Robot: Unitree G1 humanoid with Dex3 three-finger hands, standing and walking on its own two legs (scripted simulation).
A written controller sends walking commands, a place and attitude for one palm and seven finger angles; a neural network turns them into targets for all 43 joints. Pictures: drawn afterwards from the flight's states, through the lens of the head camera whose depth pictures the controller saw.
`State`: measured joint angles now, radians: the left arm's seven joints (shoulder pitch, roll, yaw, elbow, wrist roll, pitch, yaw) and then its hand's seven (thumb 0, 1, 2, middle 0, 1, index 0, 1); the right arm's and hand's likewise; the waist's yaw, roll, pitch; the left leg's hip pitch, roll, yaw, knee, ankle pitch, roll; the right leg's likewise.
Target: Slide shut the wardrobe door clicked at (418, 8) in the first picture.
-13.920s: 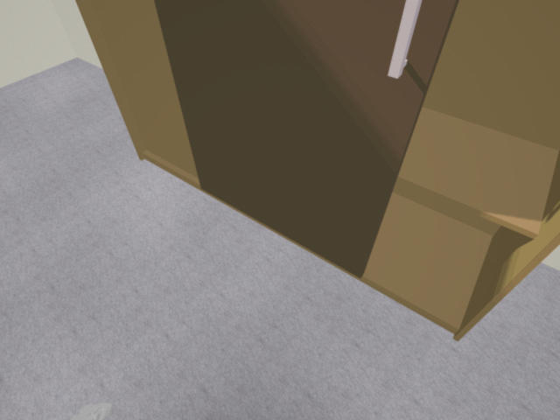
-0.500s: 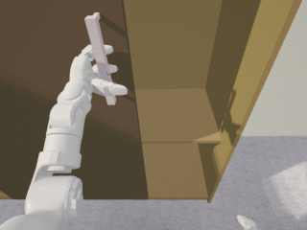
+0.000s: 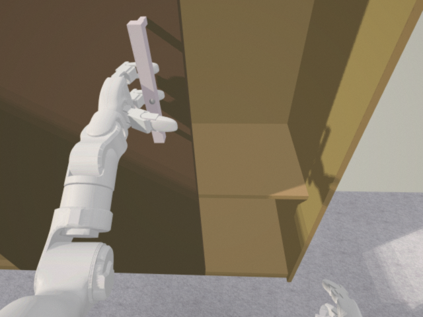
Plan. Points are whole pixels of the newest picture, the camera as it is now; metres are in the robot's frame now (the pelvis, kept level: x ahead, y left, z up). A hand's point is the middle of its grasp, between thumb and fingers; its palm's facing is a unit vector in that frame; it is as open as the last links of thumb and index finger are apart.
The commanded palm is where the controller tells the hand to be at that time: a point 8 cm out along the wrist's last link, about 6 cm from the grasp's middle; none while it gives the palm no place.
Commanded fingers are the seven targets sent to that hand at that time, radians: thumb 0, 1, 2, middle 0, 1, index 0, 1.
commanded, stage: slide the fingers in behind the handle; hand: left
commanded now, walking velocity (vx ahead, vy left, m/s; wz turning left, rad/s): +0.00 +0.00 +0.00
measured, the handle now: (152, 85) +0.47 +0.15 +0.24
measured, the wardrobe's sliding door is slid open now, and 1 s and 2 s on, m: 0.38 0.38 0.38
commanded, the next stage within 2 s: grip the handle and tug to test in 0.12 s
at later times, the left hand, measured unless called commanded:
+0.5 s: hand (157, 100) +0.41 +0.12 +0.25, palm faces +0.04 -1.00 +0.02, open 12.3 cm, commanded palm +0.39 +0.17 +0.24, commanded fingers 0.00 0.20 0.60 -0.38 -1.30 -0.38 -1.30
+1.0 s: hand (158, 100) +0.41 +0.12 +0.24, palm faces +0.06 -1.00 +0.00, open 5.8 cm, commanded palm +0.39 +0.17 +0.24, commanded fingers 0.00 0.90 0.90 -0.45 -1.40 -0.45 -1.40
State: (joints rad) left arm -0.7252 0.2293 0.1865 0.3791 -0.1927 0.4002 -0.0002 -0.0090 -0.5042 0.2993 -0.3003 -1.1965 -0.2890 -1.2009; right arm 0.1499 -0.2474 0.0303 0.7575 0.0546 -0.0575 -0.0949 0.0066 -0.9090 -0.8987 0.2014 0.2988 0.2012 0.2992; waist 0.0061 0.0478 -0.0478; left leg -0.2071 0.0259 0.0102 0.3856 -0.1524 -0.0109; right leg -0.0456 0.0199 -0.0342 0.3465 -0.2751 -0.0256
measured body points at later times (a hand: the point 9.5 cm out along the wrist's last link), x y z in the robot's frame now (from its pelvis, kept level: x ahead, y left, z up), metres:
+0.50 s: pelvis +0.00 +0.01 +0.00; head -0.03 -0.01 +0.45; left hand +0.40 +0.18 +0.25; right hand +0.15 -0.23 -0.10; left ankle +0.03 +0.13 -0.74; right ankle -0.05 -0.10 -0.74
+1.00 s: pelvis +0.00 +0.00 +0.00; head -0.03 -0.02 +0.45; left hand +0.40 +0.18 +0.25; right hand +0.15 -0.24 -0.11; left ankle +0.03 +0.13 -0.74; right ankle -0.05 -0.10 -0.74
